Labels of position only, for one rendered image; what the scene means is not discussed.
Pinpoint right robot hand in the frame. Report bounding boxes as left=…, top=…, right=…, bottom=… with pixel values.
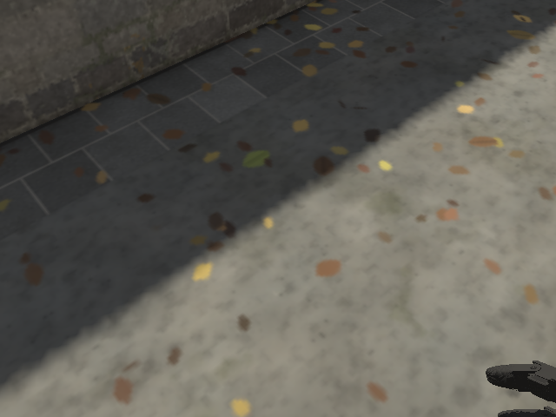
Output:
left=486, top=361, right=556, bottom=417

